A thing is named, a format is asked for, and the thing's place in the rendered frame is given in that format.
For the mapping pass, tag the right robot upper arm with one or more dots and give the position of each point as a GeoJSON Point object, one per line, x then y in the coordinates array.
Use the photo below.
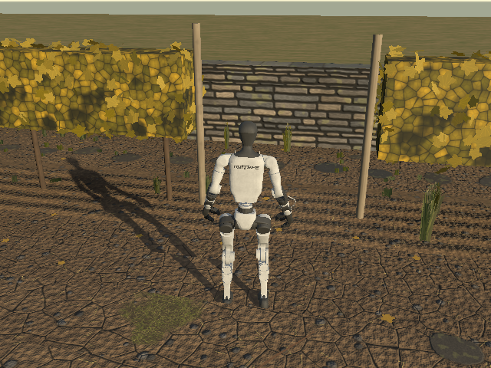
{"type": "Point", "coordinates": [274, 174]}

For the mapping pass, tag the robot right forearm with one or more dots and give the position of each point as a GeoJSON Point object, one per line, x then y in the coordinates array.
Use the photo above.
{"type": "Point", "coordinates": [284, 204]}

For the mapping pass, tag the left robot hand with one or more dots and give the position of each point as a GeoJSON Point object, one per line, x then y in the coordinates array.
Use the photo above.
{"type": "Point", "coordinates": [213, 210]}

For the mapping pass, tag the right robot foot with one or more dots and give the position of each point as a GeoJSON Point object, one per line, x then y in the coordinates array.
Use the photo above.
{"type": "Point", "coordinates": [263, 303]}

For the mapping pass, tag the robot left forearm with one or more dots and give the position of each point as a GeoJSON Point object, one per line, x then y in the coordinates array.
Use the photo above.
{"type": "Point", "coordinates": [210, 199]}

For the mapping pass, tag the right robot hand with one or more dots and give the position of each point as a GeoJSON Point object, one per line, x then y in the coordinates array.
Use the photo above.
{"type": "Point", "coordinates": [281, 217]}

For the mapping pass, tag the left robot upper arm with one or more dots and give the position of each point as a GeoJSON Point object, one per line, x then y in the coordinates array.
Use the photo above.
{"type": "Point", "coordinates": [221, 162]}

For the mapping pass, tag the right robot shin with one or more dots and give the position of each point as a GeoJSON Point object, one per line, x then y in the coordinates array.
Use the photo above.
{"type": "Point", "coordinates": [264, 273]}

